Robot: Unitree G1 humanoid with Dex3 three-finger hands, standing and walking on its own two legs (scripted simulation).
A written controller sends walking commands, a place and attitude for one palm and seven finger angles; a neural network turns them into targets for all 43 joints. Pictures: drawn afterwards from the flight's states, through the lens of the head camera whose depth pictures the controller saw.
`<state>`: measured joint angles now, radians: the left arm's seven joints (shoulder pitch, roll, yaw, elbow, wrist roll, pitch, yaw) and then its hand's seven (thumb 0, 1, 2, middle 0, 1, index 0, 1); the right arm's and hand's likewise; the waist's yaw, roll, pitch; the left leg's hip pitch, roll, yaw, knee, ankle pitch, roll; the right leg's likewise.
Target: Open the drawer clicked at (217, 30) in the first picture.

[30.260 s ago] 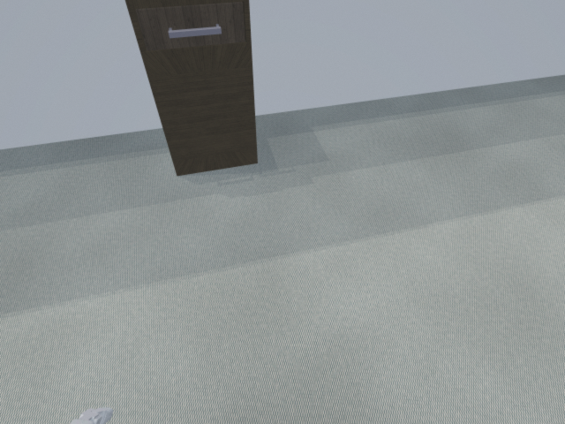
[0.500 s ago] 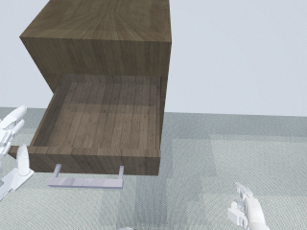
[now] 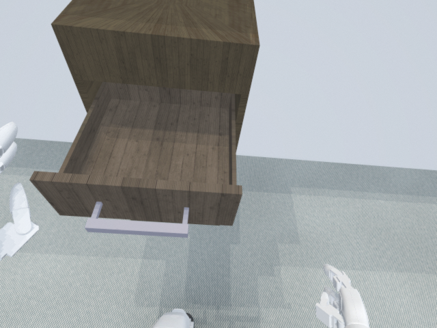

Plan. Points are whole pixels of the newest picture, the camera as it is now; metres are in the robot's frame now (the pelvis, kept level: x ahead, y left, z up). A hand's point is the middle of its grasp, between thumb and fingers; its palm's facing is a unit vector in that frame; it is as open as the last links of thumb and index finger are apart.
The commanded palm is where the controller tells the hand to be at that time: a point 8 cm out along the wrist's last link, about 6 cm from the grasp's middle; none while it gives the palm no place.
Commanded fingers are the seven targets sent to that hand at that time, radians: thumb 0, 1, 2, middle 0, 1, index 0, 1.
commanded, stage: step back with the hand held close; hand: left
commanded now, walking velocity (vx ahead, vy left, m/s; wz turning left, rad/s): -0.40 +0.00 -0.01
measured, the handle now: (140, 218) +0.31 +0.18 -0.03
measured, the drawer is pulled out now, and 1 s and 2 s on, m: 0.29 0.29 0.29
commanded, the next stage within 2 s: stop stepping back and stand still in 0.40 s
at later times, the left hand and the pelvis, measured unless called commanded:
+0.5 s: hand (35, 317) +0.12 +0.20 +0.16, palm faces +0.24 -0.85 -0.47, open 7.4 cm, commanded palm +0.04 +0.25 +0.19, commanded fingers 0.00 0.90 0.90 -0.20 -0.30 -0.20 -0.30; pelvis -0.11 -0.02 +0.00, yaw -4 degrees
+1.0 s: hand out of the picture -0.04 +0.19 +0.18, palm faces +0.37 -0.79 -0.49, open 7.5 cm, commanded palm -0.10 +0.24 +0.19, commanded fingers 0.00 0.90 0.90 -0.20 -0.30 -0.20 -0.30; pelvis -0.22 -0.05 +0.01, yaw +2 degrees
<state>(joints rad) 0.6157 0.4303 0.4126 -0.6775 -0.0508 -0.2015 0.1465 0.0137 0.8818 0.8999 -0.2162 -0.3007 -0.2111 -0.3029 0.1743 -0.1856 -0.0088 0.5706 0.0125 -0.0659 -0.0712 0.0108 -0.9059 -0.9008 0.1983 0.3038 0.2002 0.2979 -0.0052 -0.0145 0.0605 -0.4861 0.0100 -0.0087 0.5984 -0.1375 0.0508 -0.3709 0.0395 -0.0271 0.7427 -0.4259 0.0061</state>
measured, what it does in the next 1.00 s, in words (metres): walks backwards: right foot, then left foot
